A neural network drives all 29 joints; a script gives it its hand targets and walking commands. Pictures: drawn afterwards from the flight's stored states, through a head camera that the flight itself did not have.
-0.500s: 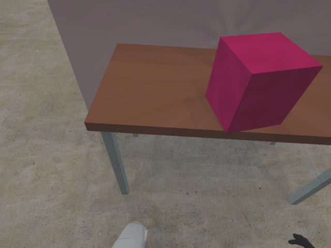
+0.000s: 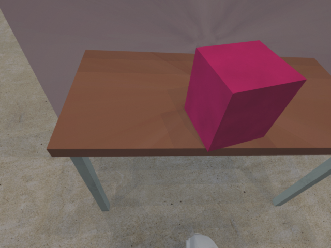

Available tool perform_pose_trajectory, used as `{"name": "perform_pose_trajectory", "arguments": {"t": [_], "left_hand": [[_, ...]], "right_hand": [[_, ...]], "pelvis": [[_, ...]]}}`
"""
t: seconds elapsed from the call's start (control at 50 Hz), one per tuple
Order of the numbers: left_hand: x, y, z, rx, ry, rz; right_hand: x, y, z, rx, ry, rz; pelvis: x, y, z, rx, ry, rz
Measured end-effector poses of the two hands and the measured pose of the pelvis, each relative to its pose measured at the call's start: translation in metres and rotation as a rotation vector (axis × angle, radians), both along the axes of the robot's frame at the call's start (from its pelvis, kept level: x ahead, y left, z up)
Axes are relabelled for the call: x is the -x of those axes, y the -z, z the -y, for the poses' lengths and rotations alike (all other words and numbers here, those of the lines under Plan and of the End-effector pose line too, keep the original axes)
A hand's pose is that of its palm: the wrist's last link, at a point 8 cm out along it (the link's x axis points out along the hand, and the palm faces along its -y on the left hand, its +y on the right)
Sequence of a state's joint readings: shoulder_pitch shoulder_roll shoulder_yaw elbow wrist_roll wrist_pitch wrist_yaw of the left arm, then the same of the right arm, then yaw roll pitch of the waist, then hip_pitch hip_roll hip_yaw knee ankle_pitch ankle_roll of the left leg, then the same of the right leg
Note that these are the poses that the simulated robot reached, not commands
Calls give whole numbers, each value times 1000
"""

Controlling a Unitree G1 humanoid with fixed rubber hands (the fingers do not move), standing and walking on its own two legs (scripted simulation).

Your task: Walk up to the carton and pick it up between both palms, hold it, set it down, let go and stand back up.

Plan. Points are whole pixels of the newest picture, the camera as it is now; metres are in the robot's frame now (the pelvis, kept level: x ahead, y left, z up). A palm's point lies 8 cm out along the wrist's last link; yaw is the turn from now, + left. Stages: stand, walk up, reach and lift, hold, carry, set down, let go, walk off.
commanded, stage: walk up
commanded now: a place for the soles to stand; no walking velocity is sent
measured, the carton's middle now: (233, 96) +0.52 -0.18 +0.08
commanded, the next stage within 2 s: none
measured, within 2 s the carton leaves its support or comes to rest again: neither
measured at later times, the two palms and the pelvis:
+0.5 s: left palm (51, 231) +0.17 +0.30 -0.10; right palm (310, 232) +0.19 -0.38 -0.08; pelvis +0.13 -0.04 -0.01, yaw -2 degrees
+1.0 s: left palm (60, 225) +0.18 +0.28 -0.10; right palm (316, 246) +0.16 -0.38 -0.09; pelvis +0.08 -0.05 -0.01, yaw -2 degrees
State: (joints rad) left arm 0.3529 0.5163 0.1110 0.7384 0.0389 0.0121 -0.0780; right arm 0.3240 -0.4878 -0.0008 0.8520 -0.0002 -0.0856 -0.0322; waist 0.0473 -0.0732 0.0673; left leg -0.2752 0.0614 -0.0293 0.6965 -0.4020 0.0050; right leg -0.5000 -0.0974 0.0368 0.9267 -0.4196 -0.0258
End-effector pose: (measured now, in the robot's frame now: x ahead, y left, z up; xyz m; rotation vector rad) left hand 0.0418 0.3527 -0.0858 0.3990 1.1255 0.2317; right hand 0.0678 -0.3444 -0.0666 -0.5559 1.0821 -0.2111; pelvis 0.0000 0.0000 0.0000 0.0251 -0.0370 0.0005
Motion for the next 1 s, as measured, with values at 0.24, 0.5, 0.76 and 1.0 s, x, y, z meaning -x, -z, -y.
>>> {"name": "perform_pose_trajectory", "arguments": {"t": [0.24, 0.5, 0.76, 1.0], "left_hand": [[-54, -26, 64, -75, -17, -11], [-129, 19, 56, 1, -5, -5], [-182, 25, 52, 73, 0, 117], [-141, 10, 77, 5, -1, 150]], "right_hand": [[-74, 34, 43, -110, 17, -7], [-119, 17, 34, -18, 47, -49], [-125, -2, 7, 1, 19, -19], [-89, 22, 38, -55, 30, 10]], "pelvis": [[-73, -2, 57, -20, 15, 11], [-127, 10, 41, 80, 39, -29], [-123, 3, 17, 91, 32, 7], [-81, 10, 53, 41, 31, 57]]}}
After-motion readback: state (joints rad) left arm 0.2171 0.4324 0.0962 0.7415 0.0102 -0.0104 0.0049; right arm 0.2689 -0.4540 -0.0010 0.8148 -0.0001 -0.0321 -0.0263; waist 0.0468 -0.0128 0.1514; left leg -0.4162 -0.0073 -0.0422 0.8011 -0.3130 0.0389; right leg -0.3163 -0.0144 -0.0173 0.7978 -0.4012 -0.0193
